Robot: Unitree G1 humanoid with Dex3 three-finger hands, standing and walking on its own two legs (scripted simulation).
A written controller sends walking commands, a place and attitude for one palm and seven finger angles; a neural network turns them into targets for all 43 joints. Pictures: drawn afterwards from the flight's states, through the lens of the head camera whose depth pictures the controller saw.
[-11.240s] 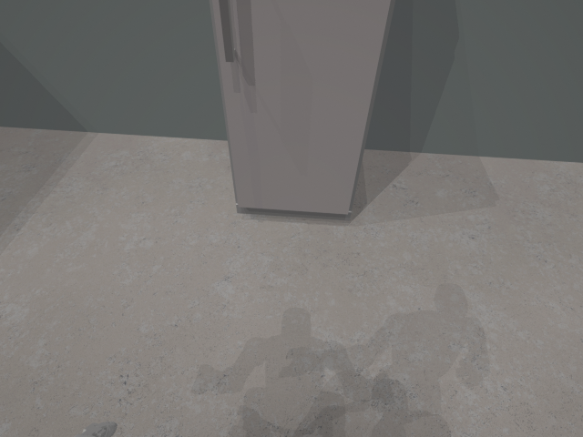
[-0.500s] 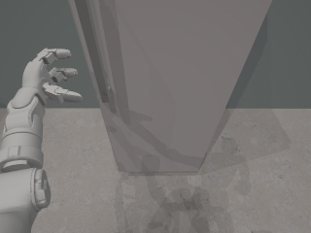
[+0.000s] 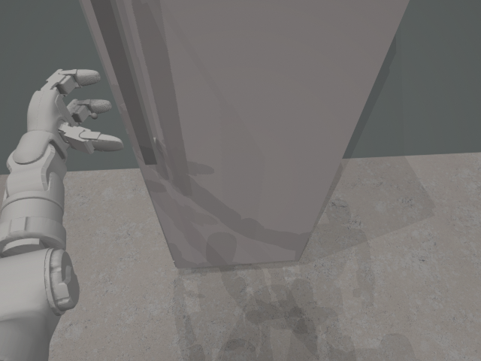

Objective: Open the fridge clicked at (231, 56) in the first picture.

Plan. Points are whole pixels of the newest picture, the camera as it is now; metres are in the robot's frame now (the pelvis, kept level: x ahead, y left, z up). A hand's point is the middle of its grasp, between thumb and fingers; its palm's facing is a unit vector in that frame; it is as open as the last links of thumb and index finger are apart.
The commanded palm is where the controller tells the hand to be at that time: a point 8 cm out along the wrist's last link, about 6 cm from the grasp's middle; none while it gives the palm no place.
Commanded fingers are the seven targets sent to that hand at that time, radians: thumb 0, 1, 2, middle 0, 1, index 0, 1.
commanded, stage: move the hooked fingers beside the handle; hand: left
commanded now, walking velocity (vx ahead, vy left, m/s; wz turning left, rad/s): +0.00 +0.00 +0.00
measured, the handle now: (126, 61) +0.53 +0.17 +0.23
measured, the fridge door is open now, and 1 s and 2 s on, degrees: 0 0 0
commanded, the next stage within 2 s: feel for the door with the fingertips in 0.82 s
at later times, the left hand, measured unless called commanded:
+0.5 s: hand (99, 118) +0.46 +0.22 +0.17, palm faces +0.10 -0.99 +0.01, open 14.0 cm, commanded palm +0.44 +0.27 +0.17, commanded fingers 0.00 -0.50 0.30 -0.30 -1.20 -0.30 -1.20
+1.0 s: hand (89, 118) +0.46 +0.23 +0.17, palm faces +0.08 -1.00 +0.01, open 14.0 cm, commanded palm +0.43 +0.27 +0.17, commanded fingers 0.00 -0.50 0.30 -0.30 -1.20 -0.30 -1.20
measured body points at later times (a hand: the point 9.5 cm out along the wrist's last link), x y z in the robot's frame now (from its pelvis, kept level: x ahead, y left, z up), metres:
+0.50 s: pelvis -0.02 +0.00 +0.00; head +0.03 +0.00 +0.44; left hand +0.45 +0.27 +0.17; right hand +0.06 -0.28 -0.11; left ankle +0.00 +0.10 -0.73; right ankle -0.03 -0.12 -0.73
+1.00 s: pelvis +0.00 -0.01 +0.00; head +0.03 +0.01 +0.45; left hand +0.45 +0.29 +0.17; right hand +0.04 -0.29 -0.11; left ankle +0.00 +0.10 -0.73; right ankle -0.03 -0.12 -0.73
